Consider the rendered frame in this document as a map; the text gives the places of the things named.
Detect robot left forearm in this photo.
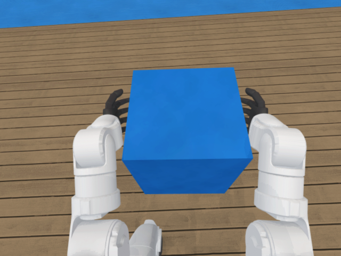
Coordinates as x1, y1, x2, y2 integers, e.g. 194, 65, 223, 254
67, 115, 123, 256

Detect left robot hand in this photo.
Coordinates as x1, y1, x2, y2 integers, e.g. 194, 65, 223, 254
103, 89, 129, 133

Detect right robot hand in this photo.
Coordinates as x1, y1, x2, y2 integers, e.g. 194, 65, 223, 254
240, 88, 268, 134

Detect robot right forearm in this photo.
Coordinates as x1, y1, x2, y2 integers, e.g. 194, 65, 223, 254
249, 114, 314, 256

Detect left robot upper arm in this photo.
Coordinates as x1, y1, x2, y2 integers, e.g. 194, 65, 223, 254
68, 219, 130, 256

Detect carton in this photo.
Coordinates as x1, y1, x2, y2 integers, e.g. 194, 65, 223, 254
122, 67, 253, 194

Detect robot left thigh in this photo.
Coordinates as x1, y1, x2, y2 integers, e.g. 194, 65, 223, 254
129, 223, 162, 256

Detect right robot upper arm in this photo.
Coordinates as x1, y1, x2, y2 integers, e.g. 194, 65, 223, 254
245, 220, 313, 256

